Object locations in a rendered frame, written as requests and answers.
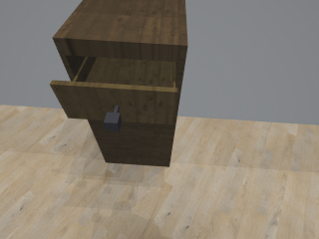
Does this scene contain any drawer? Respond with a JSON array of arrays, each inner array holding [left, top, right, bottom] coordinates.
[[50, 57, 178, 125]]

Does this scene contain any handle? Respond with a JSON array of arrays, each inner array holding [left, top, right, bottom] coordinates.
[[104, 105, 122, 131]]

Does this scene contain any cabinet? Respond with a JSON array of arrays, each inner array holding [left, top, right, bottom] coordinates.
[[53, 0, 188, 167]]

